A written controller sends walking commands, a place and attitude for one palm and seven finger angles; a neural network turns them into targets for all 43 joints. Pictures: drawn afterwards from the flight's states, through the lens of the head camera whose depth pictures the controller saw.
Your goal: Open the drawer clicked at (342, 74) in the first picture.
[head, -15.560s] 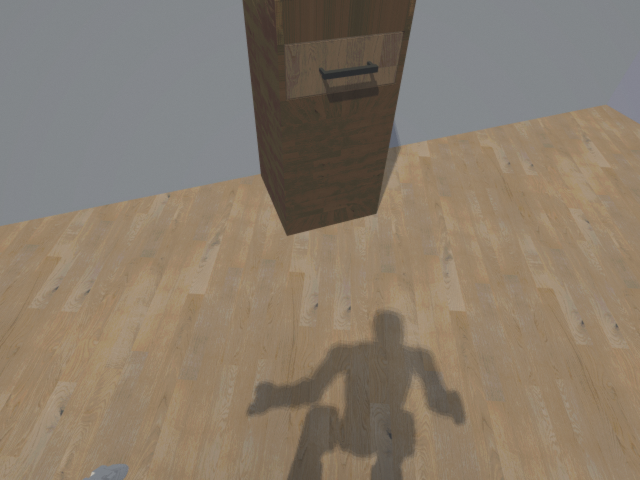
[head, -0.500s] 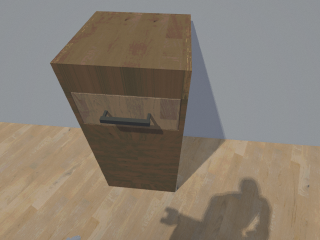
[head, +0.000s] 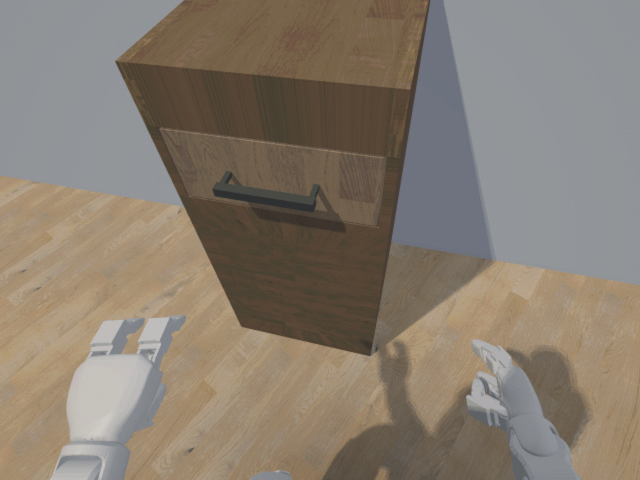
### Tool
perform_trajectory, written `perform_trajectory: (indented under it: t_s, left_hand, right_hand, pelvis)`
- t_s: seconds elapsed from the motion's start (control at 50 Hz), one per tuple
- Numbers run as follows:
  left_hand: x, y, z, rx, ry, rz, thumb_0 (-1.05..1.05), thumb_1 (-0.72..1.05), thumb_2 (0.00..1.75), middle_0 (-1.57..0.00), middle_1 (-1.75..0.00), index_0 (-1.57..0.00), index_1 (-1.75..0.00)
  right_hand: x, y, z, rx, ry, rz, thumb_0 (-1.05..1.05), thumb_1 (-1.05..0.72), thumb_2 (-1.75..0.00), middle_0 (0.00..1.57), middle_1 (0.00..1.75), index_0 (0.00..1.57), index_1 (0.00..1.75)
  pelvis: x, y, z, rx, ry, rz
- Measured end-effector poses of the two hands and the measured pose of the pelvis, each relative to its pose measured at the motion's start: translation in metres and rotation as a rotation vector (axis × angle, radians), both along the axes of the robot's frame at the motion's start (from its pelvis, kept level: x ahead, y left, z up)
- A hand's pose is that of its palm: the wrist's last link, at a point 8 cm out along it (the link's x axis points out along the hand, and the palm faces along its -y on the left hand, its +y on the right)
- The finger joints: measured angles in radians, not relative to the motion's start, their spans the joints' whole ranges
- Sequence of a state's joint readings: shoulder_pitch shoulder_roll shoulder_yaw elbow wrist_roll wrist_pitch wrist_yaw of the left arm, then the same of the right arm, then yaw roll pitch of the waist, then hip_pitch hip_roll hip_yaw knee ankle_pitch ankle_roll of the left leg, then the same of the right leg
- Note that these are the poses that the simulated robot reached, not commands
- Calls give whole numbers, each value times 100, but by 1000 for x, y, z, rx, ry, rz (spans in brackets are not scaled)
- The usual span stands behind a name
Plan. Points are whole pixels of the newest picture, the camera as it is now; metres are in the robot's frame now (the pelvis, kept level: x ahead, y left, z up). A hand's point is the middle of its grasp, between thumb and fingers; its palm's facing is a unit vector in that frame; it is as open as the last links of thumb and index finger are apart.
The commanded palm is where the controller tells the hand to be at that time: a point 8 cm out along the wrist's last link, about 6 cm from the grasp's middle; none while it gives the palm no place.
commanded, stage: raise the hand with hooked fingers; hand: left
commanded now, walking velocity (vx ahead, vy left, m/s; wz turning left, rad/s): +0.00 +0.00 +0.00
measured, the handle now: (267, 189) +0.55 +0.21 -0.01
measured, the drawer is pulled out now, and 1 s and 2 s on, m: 0.00 0.00 0.00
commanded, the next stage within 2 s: move the hooked fingers above the handle in 1.28 s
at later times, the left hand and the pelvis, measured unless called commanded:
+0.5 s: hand (169, 289) +0.29 +0.25 +0.07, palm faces +0.14 -0.08 -0.99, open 12.7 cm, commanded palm +0.27 +0.24 +0.13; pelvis +0.01 +0.03 +0.02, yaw -7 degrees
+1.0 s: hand (145, 220) +0.35 +0.28 +0.12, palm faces +0.02 -0.08 -1.00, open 13.9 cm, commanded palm +0.32 +0.28 +0.17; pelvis +0.01 +0.08 +0.04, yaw -6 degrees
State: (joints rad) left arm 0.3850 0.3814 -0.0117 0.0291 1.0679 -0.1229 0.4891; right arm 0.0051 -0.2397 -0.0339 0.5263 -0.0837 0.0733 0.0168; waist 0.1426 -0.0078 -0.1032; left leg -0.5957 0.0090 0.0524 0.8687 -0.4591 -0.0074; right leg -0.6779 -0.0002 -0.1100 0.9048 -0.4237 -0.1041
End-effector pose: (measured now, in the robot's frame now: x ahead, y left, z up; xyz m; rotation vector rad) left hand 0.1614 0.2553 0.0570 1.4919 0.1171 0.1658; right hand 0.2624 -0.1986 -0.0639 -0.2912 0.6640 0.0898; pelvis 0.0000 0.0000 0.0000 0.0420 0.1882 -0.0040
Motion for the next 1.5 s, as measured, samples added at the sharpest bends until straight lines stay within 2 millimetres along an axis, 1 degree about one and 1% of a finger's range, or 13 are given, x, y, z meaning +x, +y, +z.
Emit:
perform_trajectory:
  t_s: [0.08, 0.16, 0.28, 0.4, 0.46, 0.52, 0.74, 0.9, 1.0, 1.1, 1.22, 1.36, 1.5]
  left_hand:
    - [42, -6, 25, 19, -93, -28, 0, 26, 63, -27, -70, -27, -70]
    - [72, -19, 31, -5, -13, -44, 0, 18, 59, -27, -76, -27, -76]
    - [82, -32, 32, -30, 106, -148, 0, 4, 53, -28, -85, -27, -85]
    - [89, -24, 51, -6, -25, -207, 0, -10, 47, -29, -94, -29, -94]
    - [97, -13, 60, 2, -92, -169, 0, -17, 44, -30, -99, -29, -98]
    - [106, -5, 67, -4, -110, -123, 0, -23, 42, -30, -103, -30, -103]
    - [137, -1, 96, -2, -72, -181, 0, -44, 32, -32, -117, -31, -116]
    - [160, 27, 120, 9, -56, -145, -1, -49, 31, -32, -120, -31, -119]
    - [170, 33, 119, -2, 6, -166, -1, -49, 30, -32, -120, -31, -120]
    - [167, 29, 107, -20, 52, -237, -1, -49, 30, -32, -120, -31, -120]
    - [162, 27, 111, -3, -20, -277, -1, -49, 30, -32, -120, -32, -120]
    - [167, 33, 117, 7, -46, -182, -1, -49, 30, -32, -121, -31, -120]
    - [169, 11, 105, -2, 30, -208, -1, -49, 30, -32, -121, -31, -120]
  right_hand:
    - [-19, 12, -19, 66, 65, -7, 1, -91, -90, 20, 30, 20, 30]
    - [-54, 9, -26, 115, 159, -85, 1, -90, -90, 20, 30, 20, 30]
    - [-104, -26, -27, 58, 238, -238, 1, -90, -90, 20, 30, 20, 30]
    - [-129, -57, -24, -39, 263, -341, 1, -90, -90, 20, 30, 20, 30]
    - [-128, -59, -21, -45, 251, -368, 1, -91, -90, 20, 30, 20, 30]
    - [-121, -51, -15, -27, 217, -381, 1, -91, -90, 19, 30, 20, 30]
    - [-76, 23, 18, 63, 79, -286, 1, -91, -90, 20, 30, 20, 30]
    - [-73, 55, 19, 78, 114, -225, 1, -90, -90, 20, 30, 20, 30]
    - [-84, 55, 12, 64, 172, -229, 1, -90, -90, 20, 30, 20, 30]
    - [-100, 46, 6, 37, 231, -251, 1, -90, -90, 20, 30, 20, 30]
    - [-111, 35, -2, 12, 291, -263, 1, -90, -90, 20, 30, 20, 30]
    - [-104, 30, -6, 38, 293, -263, 1, -91, -90, 20, 30, 20, 30]
    - [-88, 23, 1, 44, 234, -256, 1, -91, -90, 20, 30, 20, 30]
  pelvis:
    - [-2, -3, -1, 0, -2, 2]
    - [1, -2, 9, 7, -11, -53]
    - [8, 4, 21, 8, -29, -121]
    - [8, 16, 22, -7, -31, -128]
    - [7, 24, 23, -12, -35, -124]
    - [6, 32, 25, -17, -50, -124]
    - [7, 58, 37, -37, -140, -123]
    - [10, 70, 42, -50, -163, -106]
    - [14, 76, 44, -55, -156, -103]
    - [18, 80, 45, -58, -143, -106]
    - [20, 78, 45, -55, -127, -99]
    - [19, 71, 45, -50, -113, -95]
    - [19, 60, 45, -45, -116, -98]
